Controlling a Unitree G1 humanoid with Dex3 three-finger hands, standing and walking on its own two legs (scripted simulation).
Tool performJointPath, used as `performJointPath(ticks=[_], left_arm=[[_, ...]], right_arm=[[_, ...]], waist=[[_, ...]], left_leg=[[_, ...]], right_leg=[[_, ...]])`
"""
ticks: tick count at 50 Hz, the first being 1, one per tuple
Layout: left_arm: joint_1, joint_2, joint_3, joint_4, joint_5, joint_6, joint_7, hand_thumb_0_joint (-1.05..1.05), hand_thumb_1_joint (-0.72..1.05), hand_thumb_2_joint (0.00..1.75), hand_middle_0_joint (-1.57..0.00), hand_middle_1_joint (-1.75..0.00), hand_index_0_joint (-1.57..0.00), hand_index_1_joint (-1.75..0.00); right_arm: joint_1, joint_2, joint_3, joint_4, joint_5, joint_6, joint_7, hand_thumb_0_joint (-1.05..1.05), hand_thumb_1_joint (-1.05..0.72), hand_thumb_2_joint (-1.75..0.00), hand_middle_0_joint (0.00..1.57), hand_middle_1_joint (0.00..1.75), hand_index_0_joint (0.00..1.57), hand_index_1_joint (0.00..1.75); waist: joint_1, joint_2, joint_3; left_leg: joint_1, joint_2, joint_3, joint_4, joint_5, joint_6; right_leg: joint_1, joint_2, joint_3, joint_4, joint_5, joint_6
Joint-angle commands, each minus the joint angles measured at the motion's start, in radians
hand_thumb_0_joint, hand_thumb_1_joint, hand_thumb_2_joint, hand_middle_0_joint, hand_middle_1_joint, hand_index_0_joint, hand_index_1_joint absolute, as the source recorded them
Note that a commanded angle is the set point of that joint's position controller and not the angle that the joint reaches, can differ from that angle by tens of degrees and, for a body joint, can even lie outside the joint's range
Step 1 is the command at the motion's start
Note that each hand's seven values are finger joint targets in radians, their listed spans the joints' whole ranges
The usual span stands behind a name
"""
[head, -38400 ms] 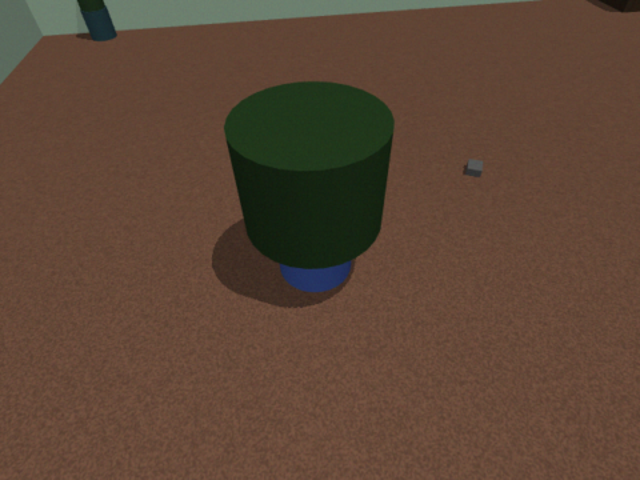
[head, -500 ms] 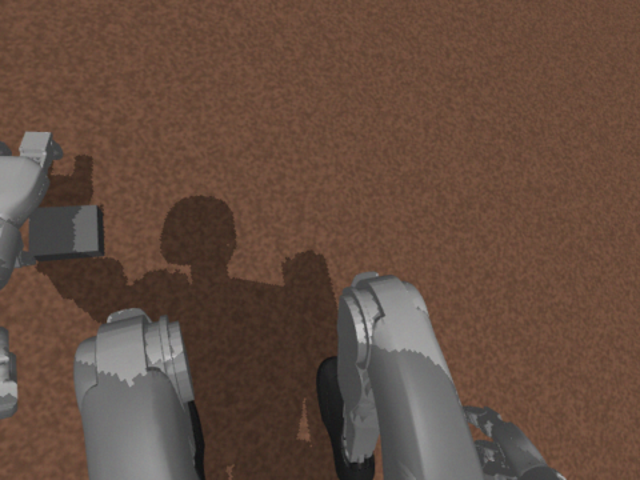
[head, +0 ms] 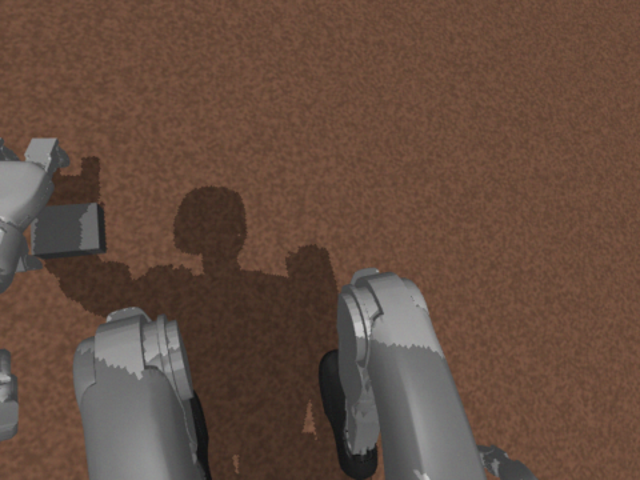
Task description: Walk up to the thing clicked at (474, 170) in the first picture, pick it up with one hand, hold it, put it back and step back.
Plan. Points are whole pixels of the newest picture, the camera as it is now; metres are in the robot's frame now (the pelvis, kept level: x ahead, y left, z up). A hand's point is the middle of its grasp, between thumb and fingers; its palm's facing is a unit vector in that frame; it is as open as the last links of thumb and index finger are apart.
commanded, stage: close in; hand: left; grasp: from above
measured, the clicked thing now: (69, 231) +0.46 +0.30 -0.30
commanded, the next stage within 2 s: rest palm in 0.10 s
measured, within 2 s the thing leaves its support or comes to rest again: neither
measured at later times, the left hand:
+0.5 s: hand (59, 238) +0.43 +0.29 -0.23, palm faces -0.46 -0.03 -0.89, open 14.0 cm
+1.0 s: hand (52, 241) +0.44 +0.31 -0.26, palm faces -0.52 -0.10 -0.85, open 14.3 cm
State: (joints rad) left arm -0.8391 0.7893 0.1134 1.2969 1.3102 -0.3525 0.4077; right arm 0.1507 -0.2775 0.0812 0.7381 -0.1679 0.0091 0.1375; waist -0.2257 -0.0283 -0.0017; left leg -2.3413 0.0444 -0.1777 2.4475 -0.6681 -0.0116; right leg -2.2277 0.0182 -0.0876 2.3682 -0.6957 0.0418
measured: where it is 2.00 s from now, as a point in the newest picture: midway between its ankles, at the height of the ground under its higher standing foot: (274, 454)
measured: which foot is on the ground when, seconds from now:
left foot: down 0.00-1.00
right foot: down 0.00-1.00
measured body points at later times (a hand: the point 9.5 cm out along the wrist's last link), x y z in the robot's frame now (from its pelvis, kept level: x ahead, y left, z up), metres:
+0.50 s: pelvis +0.00 +0.00 -0.02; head +0.25 +0.10 +0.34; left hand +0.45 +0.29 -0.18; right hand +0.05 -0.27 -0.10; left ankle +0.08 +0.13 -0.29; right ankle +0.10 -0.13 -0.28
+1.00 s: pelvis +0.01 +0.00 -0.02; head +0.27 +0.10 +0.32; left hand +0.46 +0.31 -0.21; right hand +0.05 -0.26 -0.10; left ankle +0.08 +0.13 -0.29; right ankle +0.10 -0.13 -0.28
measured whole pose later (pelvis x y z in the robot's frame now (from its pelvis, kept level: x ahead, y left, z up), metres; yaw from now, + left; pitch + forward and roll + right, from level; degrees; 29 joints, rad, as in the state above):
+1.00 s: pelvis +0.01 +0.00 -0.02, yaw -4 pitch +27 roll -12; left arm -0.93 0.96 0.14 1.64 1.30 -0.33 0.52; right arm 0.08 -0.30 0.23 0.72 -0.30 -0.15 0.22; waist -0.33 -0.12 0.14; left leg -2.36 0.05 -0.25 2.57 -0.71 -0.02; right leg -2.23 0.05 -0.13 2.44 -0.71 0.06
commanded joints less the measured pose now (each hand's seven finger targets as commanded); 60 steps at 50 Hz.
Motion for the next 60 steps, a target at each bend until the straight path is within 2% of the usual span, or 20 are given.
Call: performJointPath(ticks=[1, 6, 10, 15, 17, 21, 25, 31, 34, 35, 36, 37, 40, 42, 44, 48, 53, 54, 57, 60], left_arm=[[-0.323, 0.209, -0.022, 0.082, -0.006, 0.044, 0.057, 0.00, -0.52, 0.99, -0.06, -1.00, -0.07, -0.99], [-0.372, 0.210, -0.064, 0.162, -0.019, 0.054, 0.020, 0.00, -0.48, 0.96, -0.07, -1.03, -0.09, -1.01], [-0.441, 0.282, -0.039, 0.129, 0.002, 0.017, 0.025, 0.00, -0.47, 0.94, -0.07, -1.04, -0.10, -1.01], [-0.430, 0.287, -0.014, 0.186, 0.045, -0.026, 0.112, 0.00, -0.49, 0.95, -0.06, -1.01, -0.08, -1.00], [-0.420, 0.336, 0.020, 0.182, 0.066, -0.032, 0.158, 0.00, -0.50, 0.96, -0.06, -1.00, -0.07, -0.99], [-0.392, 0.323, 0.003, 0.190, 0.093, -0.006, 0.227, 0.00, -0.50, 0.97, -0.06, -0.98, -0.06, -0.97], [-0.398, 0.315, -0.007, 0.233, 0.078, 0.037, 0.276, 0.00, -0.51, 0.98, -0.06, -0.97, -0.06, -0.96], [-0.395, 0.339, -0.002, 0.258, 0.022, 0.095, 0.275, 0.00, -0.52, 0.99, -0.06, -0.96, -0.06, -0.96], [-0.386, 0.380, 0.026, 0.267, 0.005, 0.107, 0.250, 0.00, -0.53, 0.99, -0.06, -0.96, -0.05, -0.96], [-0.371, 0.435, 0.078, 0.277, -0.003, 0.106, 0.249, 0.00, -0.53, 0.99, -0.06, -0.96, -0.05, -0.96], [-0.341, 0.414, 0.064, 0.308, 0.005, 0.111, 0.234, 0.00, -0.54, 1.00, -0.06, -0.95, -0.05, -0.96], [-0.312, 0.439, 0.100, 0.309, -0.008, 0.110, 0.229, 0.00, -0.54, 1.00, -0.06, -0.95, -0.05, -0.96], [-0.321, 0.392, 0.068, 0.305, -0.007, 0.101, 0.191, 0.00, -0.54, 0.99, -0.06, -0.95, -0.05, -0.96], [-0.304, 0.411, 0.081, 0.292, -0.021, 0.085, 0.170, 0.00, -0.55, 1.00, -0.06, -0.95, -0.05, -0.96], [-0.330, 0.387, 0.057, 0.267, -0.029, 0.058, 0.148, 0.00, -0.55, 1.00, -0.06, -0.95, -0.05, -0.96], [-0.327, 0.382, 0.030, 0.222, -0.016, -0.006, 0.139, 0.00, -0.55, 1.01, -0.06, -0.95, -0.05, -0.96], [-0.310, 0.389, 0.026, 0.203, 0.028, -0.061, 0.209, 0.00, -0.53, 1.00, -0.06, -0.95, -0.05, -0.95], [-0.312, 0.354, -0.005, 0.206, 0.038, -0.058, 0.228, 0.00, -0.53, 1.00, -0.06, -0.94, -0.05, -0.95], [-0.305, 0.339, -0.014, 0.221, 0.057, -0.036, 0.299, 0.00, -0.55, 1.01, -0.06, -0.93, -0.04, -0.94], [-0.311, 0.307, -0.046, 0.273, 0.087, 0.011, 0.358, 0.00, -0.55, 1.02, -0.06, -0.92, -0.04, -0.94]], right_arm=[[0.177, -0.246, -0.061, -0.005, -0.002, -0.026, -0.014, 0.00, -0.90, -0.89, 0.20, 0.30, 0.20, 0.30], [0.153, -0.266, -0.048, -0.001, -0.010, -0.058, -0.014, 0.00, -0.90, -0.89, 0.20, 0.30, 0.20, 0.30], [0.150, -0.276, -0.038, -0.002, -0.022, -0.072, -0.015, 0.00, -0.90, -0.89, 0.20, 0.30, 0.20, 0.30], [0.126, -0.276, -0.012, 0.008, -0.053, -0.083, -0.008, 0.00, -0.90, -0.90, 0.20, 0.30, 0.20, 0.30], [0.118, -0.284, -0.003, 0.008, -0.063, -0.088, -0.006, 0.00, -0.90, -0.90, 0.20, 0.30, 0.20, 0.30], [0.094, -0.292, 0.002, 0.022, -0.095, -0.103, 0.005, 0.00, -0.89, -0.90, 0.20, 0.30, 0.20, 0.30], [0.085, -0.304, 0.014, 0.031, -0.115, -0.138, 0.033, 0.00, -0.89, -0.90, 0.20, 0.30, 0.20, 0.30], [0.106, -0.323, 0.032, 0.031, -0.114, -0.180, 0.062, 0.00, -0.89, -0.90, 0.20, 0.30, 0.20, 0.30], [0.108, -0.329, 0.037, 0.014, -0.108, -0.192, 0.068, 0.00, -0.89, -0.90, 0.20, 0.30, 0.20, 0.30], [0.115, -0.341, 0.036, 0.003, -0.112, -0.192, 0.067, 0.00, -0.90, -0.90, 0.20, 0.30, 0.20, 0.30], [0.111, -0.335, 0.036, -0.003, -0.110, -0.193, 0.069, 0.00, -0.89, -0.90, 0.20, 0.30, 0.20, 0.30], [0.123, -0.338, 0.034, 0.005, -0.115, -0.188, 0.067, 0.00, -0.90, -0.90, 0.20, 0.30, 0.20, 0.30], [0.126, -0.322, 0.040, -0.004, -0.126, -0.179, 0.073, 0.00, -0.90, -0.90, 0.20, 0.30, 0.20, 0.30], [0.112, -0.317, 0.048, -0.003, -0.121, -0.170, 0.070, 0.00, -0.90, -0.90, 0.20, 0.30, 0.20, 0.30], [0.121, -0.309, 0.060, -0.009, -0.123, -0.167, 0.073, 0.00, -0.90, -0.90, 0.20, 0.30, 0.20, 0.30], [0.115, -0.315, 0.064, -0.006, -0.127, -0.155, 0.074, 0.00, -0.90, -0.90, 0.20, 0.30, 0.20, 0.30], [0.077, -0.329, 0.066, -0.008, -0.142, -0.148, 0.073, 0.00, -0.89, -0.90, 0.20, 0.30, 0.20, 0.30], [0.065, -0.334, 0.065, 0.002, -0.149, -0.147, 0.075, 0.00, -0.89, -0.90, 0.20, 0.30, 0.20, 0.30], [0.032, -0.341, 0.066, 0.015, -0.158, -0.155, 0.078, 0.00, -0.89, -0.90, 0.20, 0.30, 0.20, 0.30], [0.016, -0.349, 0.067, 0.017, -0.163, -0.177, 0.089, 0.00, -0.89, -0.90, 0.20, 0.30, 0.20, 0.30]], waist=[[-0.055, 0.214, -0.548], [-0.060, 0.224, -0.536], [-0.067, 0.265, -0.573], [-0.088, 0.312, -0.582], [-0.076, 0.364, -0.587], [-0.089, 0.413, -0.604], [-0.106, 0.421, -0.579], [-0.119, 0.349, -0.575], [-0.107, 0.347, -0.585], [-0.106, 0.335, -0.593], [-0.100, 0.333, -0.581], [-0.096, 0.326, -0.584], [-0.120, 0.354, -0.555], [-0.112, 0.334, -0.559], [-0.137, 0.332, -0.531], [-0.139, 0.356, -0.540], [-0.123, 0.398, -0.546], [-0.125, 0.401, -0.534], [-0.115, 0.416, -0.501], [-0.134, 0.403, -0.471]], left_leg=[[0.397, -0.027, 0.109, -0.218, 0.101, 0.049], [0.429, -0.035, 0.095, -0.241, 0.044, 0.042], [0.473, -0.033, 0.088, -0.223, 0.056, 0.036], [0.512, -0.026, 0.087, -0.190, 0.120, 0.025], [0.523, -0.027, 0.092, -0.197, 0.134, 0.022], [0.560, -0.021, 0.088, -0.185, 0.158, 0.016], [0.535, -0.017, 0.083, -0.167, 0.160, 0.016], [0.465, -0.010, 0.081, -0.131, 0.159, 0.031], [0.459, -0.007, 0.077, -0.130, 0.155, 0.034], [0.458, -0.008, 0.075, -0.125, 0.167, 0.036], [0.455, -0.007, 0.076, -0.120, 0.163, 0.035], [0.446, -0.005, 0.074, -0.121, 0.182, 0.036], [0.448, -0.008, 0.071, -0.124, 0.178, 0.034], [0.436, -0.004, 0.062, -0.119, 0.184, 0.036], [0.443, -0.003, 0.058, -0.111, 0.185, 0.034], [0.500, 0.001, 0.050, -0.104, 0.207, 0.020], [0.530, 0.005, 0.044, -0.121, 0.190, 0.011], [0.522, 0.003, 0.041, -0.131, 0.165, 0.008], [0.515, 0.003, 0.039, -0.150, 0.142, 0.003], [0.496, 0.003, 0.040, -0.148, 0.136, 0.004]], right_leg=[[0.244, 0.038, -0.077, -0.282, 0.183, -0.064], [0.230, 0.039, -0.099, -0.270, 0.113, -0.067], [0.233, 0.038, -0.106, -0.241, 0.118, -0.065], [0.235, 0.045, -0.122, -0.199, 0.190, -0.064], [0.247, 0.047, -0.122, -0.194, 0.203, -0.065], [0.223, 0.050, -0.134, -0.166, 0.220, -0.065], [0.224, 0.056, -0.139, -0.156, 0.235, -0.065], [0.287, 0.061, -0.125, -0.174, 0.260, -0.058], [0.307, 0.064, -0.122, -0.173, 0.256, -0.058], [0.327, 0.060, -0.130, -0.172, 0.270, -0.055], [0.319, 0.061, -0.125, -0.159, 0.267, -0.057], [0.347, 0.064, -0.132, -0.168, 0.282, -0.053], [0.335, 0.062, -0.134, -0.153, 0.286, -0.056], [0.348, 0.068, -0.140, -0.163, 0.296, -0.053], [0.349, 0.064, -0.145, -0.159, 0.296, -0.051], [0.358, 0.070, -0.153, -0.153, 0.303, -0.052], [0.343, 0.079, -0.168, -0.149, 0.280, -0.057], [0.317, 0.080, -0.176, -0.146, 0.252, -0.061], [0.273, 0.085, -0.182, -0.151, 0.221, -0.066], [0.245, 0.092, -0.180, -0.146, 0.228, -0.066]])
